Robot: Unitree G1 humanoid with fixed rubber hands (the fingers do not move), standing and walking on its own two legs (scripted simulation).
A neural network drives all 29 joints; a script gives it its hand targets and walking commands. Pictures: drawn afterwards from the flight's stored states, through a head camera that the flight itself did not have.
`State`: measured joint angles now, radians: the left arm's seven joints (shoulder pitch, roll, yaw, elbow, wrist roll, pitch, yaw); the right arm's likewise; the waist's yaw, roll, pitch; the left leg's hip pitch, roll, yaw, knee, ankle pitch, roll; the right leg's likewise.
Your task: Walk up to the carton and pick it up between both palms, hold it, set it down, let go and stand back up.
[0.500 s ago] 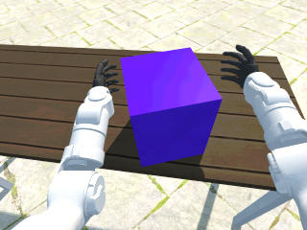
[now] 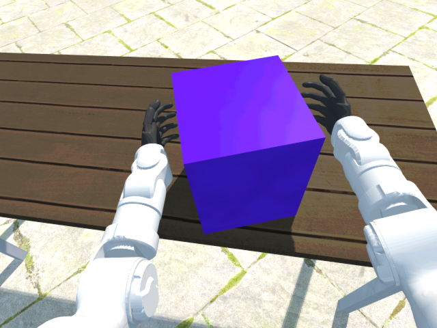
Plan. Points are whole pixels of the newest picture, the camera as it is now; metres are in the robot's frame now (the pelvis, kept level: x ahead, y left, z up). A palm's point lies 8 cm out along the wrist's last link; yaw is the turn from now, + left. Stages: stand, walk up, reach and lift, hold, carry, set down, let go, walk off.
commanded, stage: reach and lift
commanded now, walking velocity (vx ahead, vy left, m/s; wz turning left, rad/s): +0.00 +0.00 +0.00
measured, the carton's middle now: (238, 150) +0.45 +0.06 +0.06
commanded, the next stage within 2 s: none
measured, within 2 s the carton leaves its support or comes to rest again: leaves its support in 2.00 s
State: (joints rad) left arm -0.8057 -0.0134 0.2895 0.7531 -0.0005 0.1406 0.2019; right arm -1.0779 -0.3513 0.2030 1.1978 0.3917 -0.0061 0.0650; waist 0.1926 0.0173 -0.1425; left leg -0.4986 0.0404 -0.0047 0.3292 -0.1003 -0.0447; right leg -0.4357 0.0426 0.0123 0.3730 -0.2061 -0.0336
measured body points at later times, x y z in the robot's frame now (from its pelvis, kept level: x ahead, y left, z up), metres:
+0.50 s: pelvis +0.00 +0.00 +0.00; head +0.05 -0.02 +0.45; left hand +0.40 +0.22 +0.11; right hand +0.49 -0.06 +0.13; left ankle +0.02 +0.14 -0.74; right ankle -0.03 -0.10 -0.74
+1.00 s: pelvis +0.01 +0.00 +0.00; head +0.04 -0.01 +0.45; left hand +0.40 +0.22 +0.10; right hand +0.49 -0.06 +0.13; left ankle +0.02 +0.14 -0.74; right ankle -0.03 -0.10 -0.74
